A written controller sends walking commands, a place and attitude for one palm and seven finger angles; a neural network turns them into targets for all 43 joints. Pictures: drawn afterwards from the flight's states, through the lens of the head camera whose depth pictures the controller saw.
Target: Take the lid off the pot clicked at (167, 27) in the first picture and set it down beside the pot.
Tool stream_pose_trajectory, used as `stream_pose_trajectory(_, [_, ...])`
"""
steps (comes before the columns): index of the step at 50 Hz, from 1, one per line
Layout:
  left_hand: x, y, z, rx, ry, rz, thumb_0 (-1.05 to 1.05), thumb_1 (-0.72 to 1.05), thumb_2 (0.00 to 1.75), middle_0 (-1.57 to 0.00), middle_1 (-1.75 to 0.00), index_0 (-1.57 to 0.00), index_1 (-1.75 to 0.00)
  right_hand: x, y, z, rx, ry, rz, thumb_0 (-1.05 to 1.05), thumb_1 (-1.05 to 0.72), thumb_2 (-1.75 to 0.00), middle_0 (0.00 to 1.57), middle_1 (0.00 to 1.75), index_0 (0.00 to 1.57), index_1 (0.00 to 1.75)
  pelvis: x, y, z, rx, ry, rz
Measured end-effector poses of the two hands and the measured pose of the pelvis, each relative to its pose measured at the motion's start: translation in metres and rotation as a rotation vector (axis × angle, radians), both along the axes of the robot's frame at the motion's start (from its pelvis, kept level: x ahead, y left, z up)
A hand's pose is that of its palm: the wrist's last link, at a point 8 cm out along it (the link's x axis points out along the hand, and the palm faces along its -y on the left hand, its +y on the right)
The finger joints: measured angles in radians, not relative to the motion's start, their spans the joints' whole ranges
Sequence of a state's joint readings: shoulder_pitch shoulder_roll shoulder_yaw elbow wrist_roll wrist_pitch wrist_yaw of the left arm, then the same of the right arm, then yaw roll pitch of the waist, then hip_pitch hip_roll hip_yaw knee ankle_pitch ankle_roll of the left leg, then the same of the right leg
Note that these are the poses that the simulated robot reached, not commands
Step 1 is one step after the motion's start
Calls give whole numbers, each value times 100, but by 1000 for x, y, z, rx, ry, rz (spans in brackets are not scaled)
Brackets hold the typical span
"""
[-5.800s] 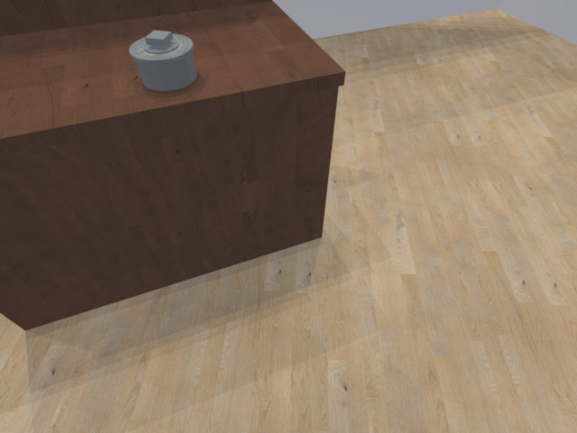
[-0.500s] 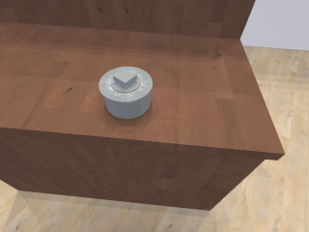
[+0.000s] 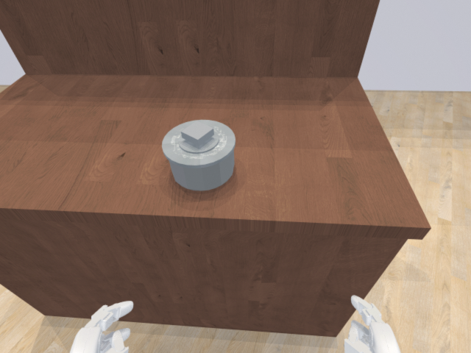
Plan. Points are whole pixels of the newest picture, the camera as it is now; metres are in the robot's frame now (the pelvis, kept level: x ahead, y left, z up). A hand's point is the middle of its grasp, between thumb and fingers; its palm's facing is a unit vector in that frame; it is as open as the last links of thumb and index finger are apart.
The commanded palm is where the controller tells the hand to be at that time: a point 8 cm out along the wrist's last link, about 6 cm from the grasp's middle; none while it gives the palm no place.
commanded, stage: lift the closed hand beside the body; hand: left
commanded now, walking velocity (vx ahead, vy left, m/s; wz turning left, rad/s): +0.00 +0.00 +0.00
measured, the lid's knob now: (197, 133) +0.51 +0.11 +0.12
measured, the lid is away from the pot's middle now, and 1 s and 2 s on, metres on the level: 0.00 0.00 0.00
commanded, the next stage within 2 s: raise the hand higher, near the body in 0.36 s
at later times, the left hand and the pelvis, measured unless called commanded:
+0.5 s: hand (66, 344) +0.13 +0.24 +0.05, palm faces +0.28 -0.87 -0.40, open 3.0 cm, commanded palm +0.07 +0.27 +0.09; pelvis -0.01 +0.01 +0.00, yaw +0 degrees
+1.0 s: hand (61, 300) +0.16 +0.24 +0.12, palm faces +0.32 -0.84 -0.44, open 3.1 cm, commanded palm +0.11 +0.27 +0.15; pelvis +0.01 +0.00 +0.00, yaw +0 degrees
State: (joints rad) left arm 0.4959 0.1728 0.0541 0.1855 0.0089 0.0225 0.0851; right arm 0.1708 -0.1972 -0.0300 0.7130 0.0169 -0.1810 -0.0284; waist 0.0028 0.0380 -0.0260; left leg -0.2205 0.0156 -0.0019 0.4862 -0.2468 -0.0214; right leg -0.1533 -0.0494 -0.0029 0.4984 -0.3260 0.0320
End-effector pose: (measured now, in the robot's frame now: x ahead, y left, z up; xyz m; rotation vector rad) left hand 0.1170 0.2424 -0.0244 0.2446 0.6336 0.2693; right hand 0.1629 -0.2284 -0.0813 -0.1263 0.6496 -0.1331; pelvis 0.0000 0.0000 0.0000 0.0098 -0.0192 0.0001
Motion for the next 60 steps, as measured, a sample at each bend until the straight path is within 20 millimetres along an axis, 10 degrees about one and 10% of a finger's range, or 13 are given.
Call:
stream_pose_trajectory(9, [-28,13,37,29,-166,26,1,90,90,-79,-95,-79,-95,42,12,48,-79,-204,103,1,-91,-90,20,30,19,30,-15,-3,0,-17,-17,19])
stream_pose_trajectory(22, [-27,34,88,148,-302,9,1,90,90,-122,-142,-122,-142,10,33,16,-44,-63,108,1,-90,-90,21,30,20,30,-11,4,1,-17,-45,12])
stream_pose_trajectory(60, [20,29,187,343,-636,-82,1,89,90,-130,-149,-130,-149,44,26,18,-34,-77,115,1,-90,-90,21,30,20,30,10,-1,3,-14,-41,-2])
